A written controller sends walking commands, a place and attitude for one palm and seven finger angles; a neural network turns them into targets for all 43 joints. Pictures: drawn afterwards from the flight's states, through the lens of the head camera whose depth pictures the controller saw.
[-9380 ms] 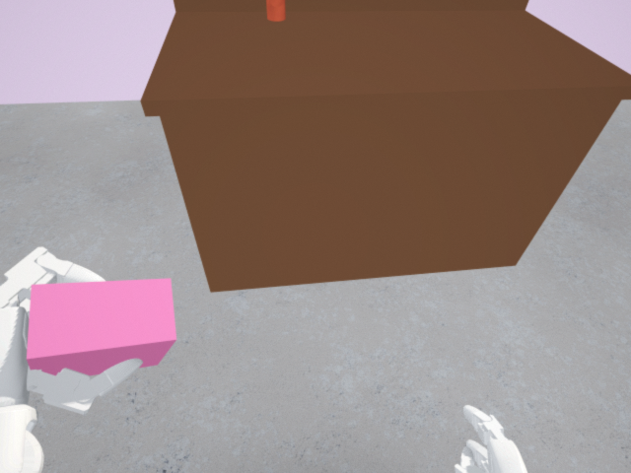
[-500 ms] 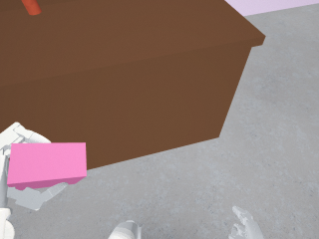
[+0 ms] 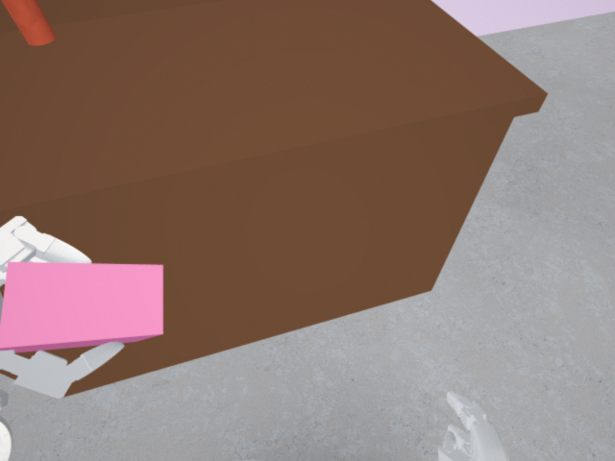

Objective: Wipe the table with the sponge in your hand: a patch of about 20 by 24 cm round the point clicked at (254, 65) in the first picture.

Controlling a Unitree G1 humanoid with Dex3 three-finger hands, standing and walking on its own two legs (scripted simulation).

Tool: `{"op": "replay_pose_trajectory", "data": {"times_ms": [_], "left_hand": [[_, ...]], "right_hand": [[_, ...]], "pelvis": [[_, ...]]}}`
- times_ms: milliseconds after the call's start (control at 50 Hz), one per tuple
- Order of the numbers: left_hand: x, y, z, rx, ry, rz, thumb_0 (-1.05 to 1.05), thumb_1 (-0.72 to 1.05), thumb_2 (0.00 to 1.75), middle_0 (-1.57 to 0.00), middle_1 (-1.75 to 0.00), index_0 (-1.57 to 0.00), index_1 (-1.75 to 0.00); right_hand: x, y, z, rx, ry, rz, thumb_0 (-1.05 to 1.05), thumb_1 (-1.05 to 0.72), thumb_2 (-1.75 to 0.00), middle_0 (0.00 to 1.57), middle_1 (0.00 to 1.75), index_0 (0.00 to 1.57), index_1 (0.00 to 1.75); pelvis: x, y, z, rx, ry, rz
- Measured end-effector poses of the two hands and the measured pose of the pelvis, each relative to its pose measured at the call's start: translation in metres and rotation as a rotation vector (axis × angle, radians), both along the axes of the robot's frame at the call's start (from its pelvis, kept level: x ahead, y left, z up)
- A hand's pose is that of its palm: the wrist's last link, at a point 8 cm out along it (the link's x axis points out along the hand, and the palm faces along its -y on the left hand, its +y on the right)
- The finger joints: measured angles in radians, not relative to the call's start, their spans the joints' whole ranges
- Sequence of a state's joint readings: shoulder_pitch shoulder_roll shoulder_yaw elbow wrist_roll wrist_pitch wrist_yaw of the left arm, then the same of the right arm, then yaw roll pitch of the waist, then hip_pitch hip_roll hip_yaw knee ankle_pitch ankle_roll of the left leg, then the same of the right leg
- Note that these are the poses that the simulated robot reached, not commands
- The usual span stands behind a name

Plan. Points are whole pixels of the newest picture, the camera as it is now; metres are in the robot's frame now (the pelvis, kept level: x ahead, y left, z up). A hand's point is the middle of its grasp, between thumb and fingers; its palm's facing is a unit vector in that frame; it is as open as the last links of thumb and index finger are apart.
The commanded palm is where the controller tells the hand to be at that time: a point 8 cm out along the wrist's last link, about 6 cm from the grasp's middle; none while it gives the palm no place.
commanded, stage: take the last steps up to it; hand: left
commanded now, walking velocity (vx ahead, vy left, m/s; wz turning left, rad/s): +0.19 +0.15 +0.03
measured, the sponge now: (105, 308) +0.23 +0.20 +0.16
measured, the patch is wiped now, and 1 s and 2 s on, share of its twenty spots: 0.00 0.00 0.00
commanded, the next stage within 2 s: come to a stop and stand still in 0.22 s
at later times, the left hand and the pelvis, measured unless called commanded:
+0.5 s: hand (20, 221) +0.31 +0.30 +0.19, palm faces +0.36 -0.83 -0.43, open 10.4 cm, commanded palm +0.24 +0.35 +0.19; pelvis +0.08 +0.07 +0.01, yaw -1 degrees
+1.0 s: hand (58, 251) +0.28 +0.26 +0.18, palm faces +0.33 -0.83 -0.46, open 10.3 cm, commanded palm +0.22 +0.31 +0.19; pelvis +0.05 +0.03 +0.02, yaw -1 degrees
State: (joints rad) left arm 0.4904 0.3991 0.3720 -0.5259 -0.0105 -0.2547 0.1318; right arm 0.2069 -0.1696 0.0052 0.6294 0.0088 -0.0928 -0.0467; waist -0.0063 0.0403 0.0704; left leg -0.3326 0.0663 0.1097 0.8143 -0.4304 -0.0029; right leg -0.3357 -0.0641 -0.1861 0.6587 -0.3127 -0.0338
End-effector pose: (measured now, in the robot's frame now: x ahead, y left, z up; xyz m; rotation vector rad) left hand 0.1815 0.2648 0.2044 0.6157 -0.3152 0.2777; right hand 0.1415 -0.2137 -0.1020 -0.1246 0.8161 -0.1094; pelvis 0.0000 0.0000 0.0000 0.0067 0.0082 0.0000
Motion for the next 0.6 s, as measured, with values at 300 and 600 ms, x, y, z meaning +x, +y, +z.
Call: {"op": "replay_pose_trajectory", "data": {"times_ms": [300,600], "left_hand": [[0.059,0.06,-0.011,-0.05,-0.024,-0.007,-0.01,-0.52,1.0,-0.71,-1.35,-0.72,-1.34],[0.086,0.066,0.004,-0.08,0.019,-0.012,-0.01,-0.52,1.0,-0.71,-1.35,-0.72,-1.34]], "right_hand": [[0.069,0.011,0.028,-0.176,0.0,-0.028,0.01,-0.91,-0.9,0.2,0.3,0.2,0.3],[0.099,0.091,0.032,0.023,-0.064,0.063,0.01,-0.9,-0.9,0.2,0.3,0.2,0.3]], "pelvis": [[0.059,0.058,0.001,0.018,-0.005,-0.003],[0.08,0.063,0.014,-0.005,0.003,-0.032]]}}
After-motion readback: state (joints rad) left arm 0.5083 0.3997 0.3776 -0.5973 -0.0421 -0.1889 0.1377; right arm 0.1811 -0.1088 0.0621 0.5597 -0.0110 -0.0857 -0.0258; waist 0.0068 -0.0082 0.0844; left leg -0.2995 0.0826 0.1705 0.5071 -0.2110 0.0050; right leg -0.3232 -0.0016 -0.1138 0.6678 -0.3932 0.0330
